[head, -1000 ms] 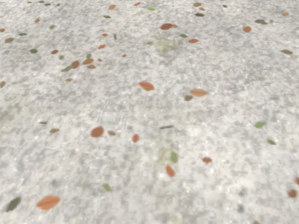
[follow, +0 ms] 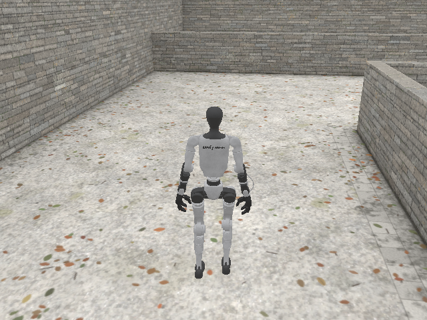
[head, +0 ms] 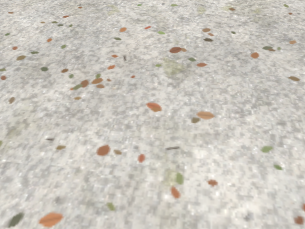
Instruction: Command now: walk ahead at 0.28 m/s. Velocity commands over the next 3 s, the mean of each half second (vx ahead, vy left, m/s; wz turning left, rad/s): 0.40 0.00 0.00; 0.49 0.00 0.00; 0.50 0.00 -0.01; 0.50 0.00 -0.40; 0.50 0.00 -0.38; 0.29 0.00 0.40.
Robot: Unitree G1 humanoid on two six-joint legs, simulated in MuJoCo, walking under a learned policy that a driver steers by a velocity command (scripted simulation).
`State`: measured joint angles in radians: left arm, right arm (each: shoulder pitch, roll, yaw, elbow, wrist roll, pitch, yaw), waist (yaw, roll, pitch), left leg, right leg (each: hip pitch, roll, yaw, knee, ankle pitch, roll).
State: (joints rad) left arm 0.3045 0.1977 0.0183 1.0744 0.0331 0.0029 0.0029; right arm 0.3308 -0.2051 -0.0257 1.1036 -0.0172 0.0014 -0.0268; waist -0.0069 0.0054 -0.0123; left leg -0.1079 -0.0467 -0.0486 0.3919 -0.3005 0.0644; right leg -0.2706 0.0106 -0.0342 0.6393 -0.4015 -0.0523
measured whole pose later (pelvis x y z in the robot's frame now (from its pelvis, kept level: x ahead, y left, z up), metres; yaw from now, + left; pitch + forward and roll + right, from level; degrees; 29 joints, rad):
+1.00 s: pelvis +0.48 -0.02 +0.00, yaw +0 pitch +1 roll +1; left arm 0.04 0.19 0.03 0.90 0.02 -0.03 -0.03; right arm 0.47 -0.16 -0.02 1.08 -0.01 -0.10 -0.01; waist -0.06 -0.03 0.05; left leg 0.08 -0.11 0.08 0.17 -0.27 0.10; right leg -0.63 -0.09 -0.06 0.68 -0.01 -0.04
